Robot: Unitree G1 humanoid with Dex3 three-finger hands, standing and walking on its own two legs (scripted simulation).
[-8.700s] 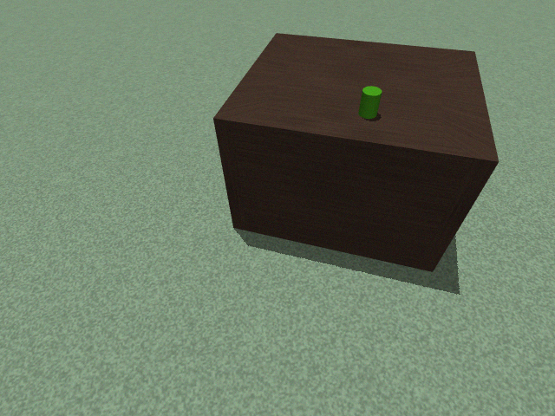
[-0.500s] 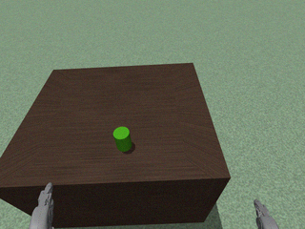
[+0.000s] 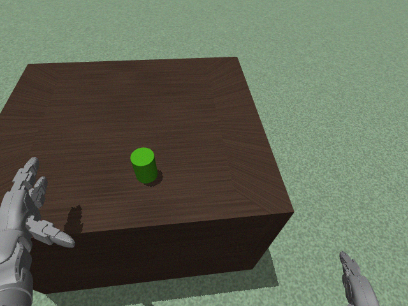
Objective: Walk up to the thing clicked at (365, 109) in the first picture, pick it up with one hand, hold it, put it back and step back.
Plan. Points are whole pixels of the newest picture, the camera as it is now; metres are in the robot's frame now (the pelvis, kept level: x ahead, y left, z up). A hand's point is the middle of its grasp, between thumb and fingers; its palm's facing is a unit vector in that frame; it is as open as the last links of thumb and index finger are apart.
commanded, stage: go down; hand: left
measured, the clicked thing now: (144, 165) +0.51 +0.15 -0.11
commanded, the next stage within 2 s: none
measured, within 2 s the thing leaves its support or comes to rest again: neither
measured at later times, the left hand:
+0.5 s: hand (47, 174) +0.40 +0.32 +0.03, palm faces +0.12 -0.99 +0.01, open 17.7 cm
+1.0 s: hand (43, 160) +0.43 +0.33 +0.04, palm faces +0.11 -0.99 +0.02, open 17.6 cm
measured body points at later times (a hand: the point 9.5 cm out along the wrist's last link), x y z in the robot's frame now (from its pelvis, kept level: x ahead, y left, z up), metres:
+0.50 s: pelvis +0.00 +0.01 -0.03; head +0.08 +0.05 +0.41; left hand +0.38 +0.37 +0.03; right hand +0.16 -0.25 -0.08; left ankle +0.00 +0.12 -0.72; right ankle +0.03 -0.15 -0.71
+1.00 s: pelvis -0.01 +0.01 -0.05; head +0.09 +0.06 +0.39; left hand +0.42 +0.39 +0.04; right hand +0.14 -0.25 -0.07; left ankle +0.00 +0.12 -0.72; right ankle +0.03 -0.15 -0.71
